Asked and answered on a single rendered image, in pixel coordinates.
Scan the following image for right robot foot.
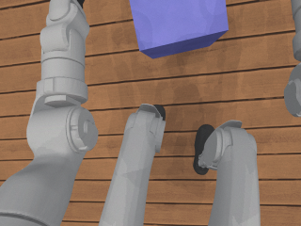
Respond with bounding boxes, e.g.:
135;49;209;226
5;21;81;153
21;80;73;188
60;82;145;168
193;124;214;175

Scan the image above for right robot forearm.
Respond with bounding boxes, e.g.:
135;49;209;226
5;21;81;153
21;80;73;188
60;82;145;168
291;0;301;62

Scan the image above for carton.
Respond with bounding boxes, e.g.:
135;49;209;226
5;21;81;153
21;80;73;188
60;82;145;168
129;0;229;59

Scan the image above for left robot upper arm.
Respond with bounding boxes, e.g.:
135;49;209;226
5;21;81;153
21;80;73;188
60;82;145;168
0;105;99;226

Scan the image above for right robot upper arm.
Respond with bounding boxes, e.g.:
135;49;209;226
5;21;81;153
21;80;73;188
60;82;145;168
283;62;301;118

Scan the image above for left robot forearm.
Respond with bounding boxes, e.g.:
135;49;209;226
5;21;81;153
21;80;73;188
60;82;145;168
26;0;90;144

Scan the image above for robot left shin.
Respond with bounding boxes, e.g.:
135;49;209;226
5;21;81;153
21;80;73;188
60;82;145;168
123;104;161;135

